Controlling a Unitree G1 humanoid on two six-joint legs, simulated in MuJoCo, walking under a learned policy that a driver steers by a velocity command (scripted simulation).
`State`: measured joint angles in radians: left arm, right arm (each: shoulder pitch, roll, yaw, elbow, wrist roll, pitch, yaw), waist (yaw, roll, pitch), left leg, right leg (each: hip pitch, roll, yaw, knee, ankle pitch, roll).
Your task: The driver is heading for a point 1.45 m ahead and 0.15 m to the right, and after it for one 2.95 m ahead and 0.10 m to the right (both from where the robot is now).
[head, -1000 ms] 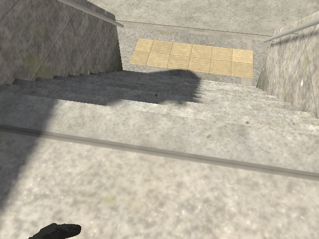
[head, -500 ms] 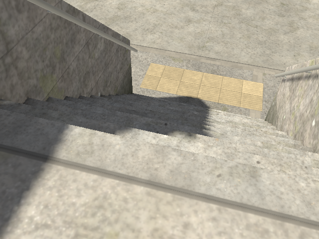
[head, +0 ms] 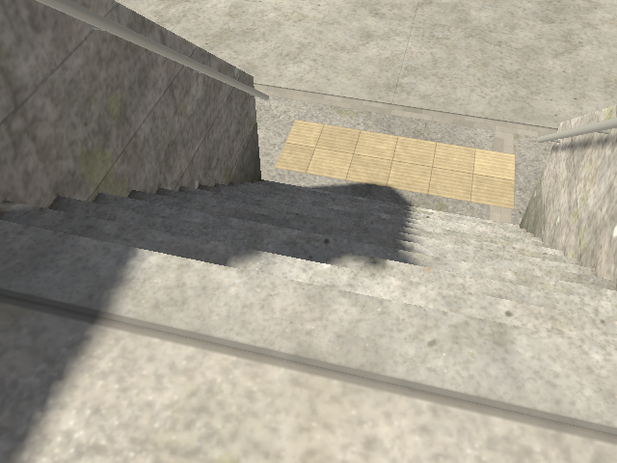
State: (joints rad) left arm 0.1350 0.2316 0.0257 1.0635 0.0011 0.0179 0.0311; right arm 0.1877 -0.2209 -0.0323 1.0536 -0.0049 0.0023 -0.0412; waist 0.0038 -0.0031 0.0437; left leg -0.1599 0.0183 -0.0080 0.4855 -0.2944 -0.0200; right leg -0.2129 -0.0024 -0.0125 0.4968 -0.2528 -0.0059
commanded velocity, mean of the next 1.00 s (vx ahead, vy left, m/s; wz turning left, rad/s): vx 0.31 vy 0.00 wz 0.00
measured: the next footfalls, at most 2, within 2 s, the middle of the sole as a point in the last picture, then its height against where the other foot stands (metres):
right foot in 0.82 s outside the picture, level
left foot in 1.32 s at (277, 381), level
